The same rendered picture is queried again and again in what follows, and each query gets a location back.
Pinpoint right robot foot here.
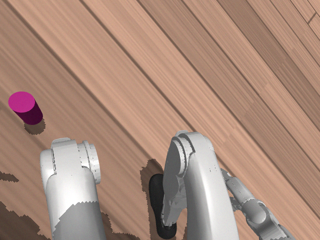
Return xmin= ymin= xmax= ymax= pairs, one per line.
xmin=148 ymin=173 xmax=177 ymax=240

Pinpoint right robot hand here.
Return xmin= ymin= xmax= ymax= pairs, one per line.
xmin=220 ymin=168 xmax=256 ymax=212

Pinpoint right robot arm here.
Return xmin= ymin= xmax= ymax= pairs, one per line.
xmin=241 ymin=199 xmax=296 ymax=240

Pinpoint can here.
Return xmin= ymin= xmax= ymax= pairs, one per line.
xmin=8 ymin=91 xmax=43 ymax=125

